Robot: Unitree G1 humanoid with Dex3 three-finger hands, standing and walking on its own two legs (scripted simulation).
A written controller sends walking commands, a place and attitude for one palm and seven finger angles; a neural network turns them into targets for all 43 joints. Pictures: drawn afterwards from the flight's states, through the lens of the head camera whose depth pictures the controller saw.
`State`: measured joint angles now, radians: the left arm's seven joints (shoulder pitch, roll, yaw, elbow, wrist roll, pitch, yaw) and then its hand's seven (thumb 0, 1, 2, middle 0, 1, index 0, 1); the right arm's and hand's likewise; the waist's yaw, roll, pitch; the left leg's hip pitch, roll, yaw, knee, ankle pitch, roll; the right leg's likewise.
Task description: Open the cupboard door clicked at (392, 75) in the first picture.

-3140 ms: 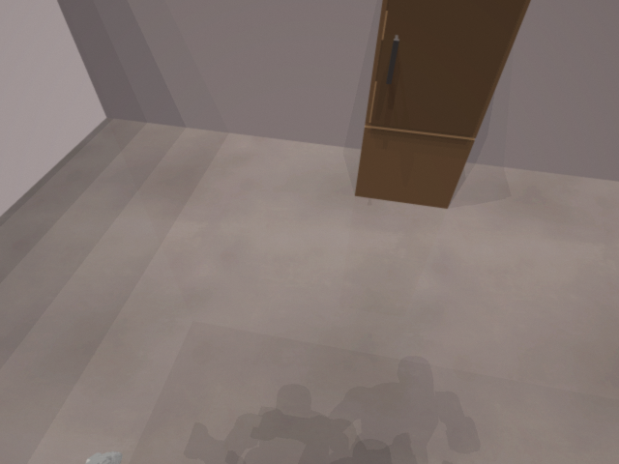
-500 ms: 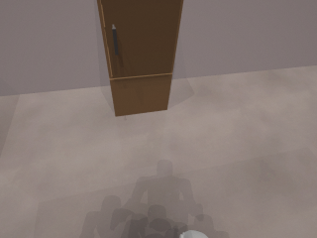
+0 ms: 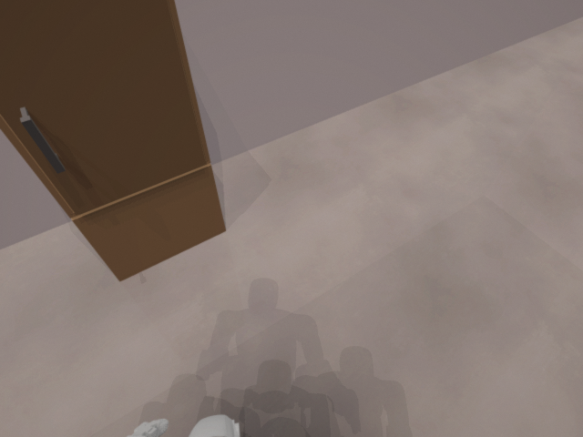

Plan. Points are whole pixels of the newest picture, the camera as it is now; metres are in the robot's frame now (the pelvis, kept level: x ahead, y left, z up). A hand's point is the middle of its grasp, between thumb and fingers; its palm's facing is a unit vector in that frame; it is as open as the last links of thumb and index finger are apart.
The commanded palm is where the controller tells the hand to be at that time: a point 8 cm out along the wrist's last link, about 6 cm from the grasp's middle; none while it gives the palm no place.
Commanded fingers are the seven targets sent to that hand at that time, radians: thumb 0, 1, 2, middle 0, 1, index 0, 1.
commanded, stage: turn to face it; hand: left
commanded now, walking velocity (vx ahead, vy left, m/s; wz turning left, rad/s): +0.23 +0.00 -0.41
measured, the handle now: (42, 141) +0.72 +0.58 -0.07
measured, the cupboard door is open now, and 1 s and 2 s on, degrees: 0 0 0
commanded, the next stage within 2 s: take the last steps up to it in 1.20 s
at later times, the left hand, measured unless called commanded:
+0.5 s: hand (137, 401) +0.20 +0.25 -0.17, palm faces +0.09 -0.98 -0.17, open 7.4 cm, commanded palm none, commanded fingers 0.00 0.90 0.90 -0.20 -0.30 -0.20 -0.30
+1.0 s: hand out of the picture +0.15 +0.23 -0.14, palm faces +0.37 -0.89 -0.27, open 7.4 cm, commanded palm none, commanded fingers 0.00 0.90 0.90 -0.20 -0.30 -0.20 -0.30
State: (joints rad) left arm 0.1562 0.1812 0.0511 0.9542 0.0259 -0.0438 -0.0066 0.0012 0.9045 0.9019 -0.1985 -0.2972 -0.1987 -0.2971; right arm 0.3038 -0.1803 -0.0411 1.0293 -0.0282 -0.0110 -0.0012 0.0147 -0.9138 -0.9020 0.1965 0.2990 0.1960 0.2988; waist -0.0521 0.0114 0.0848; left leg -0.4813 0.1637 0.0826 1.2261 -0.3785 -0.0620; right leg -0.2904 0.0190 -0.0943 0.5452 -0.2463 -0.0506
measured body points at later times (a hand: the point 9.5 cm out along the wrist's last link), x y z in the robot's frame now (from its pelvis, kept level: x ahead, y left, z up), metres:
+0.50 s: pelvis +0.14 +0.07 +0.01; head +0.16 +0.09 +0.46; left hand +0.20 +0.31 -0.15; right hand +0.19 -0.17 -0.13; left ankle +0.19 +0.15 -0.73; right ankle +0.13 -0.08 -0.67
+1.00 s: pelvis +0.14 +0.02 +0.01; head +0.17 +0.01 +0.46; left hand +0.13 +0.28 -0.12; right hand +0.31 -0.21 -0.14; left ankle +0.09 +0.15 -0.66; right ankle +0.18 -0.08 -0.73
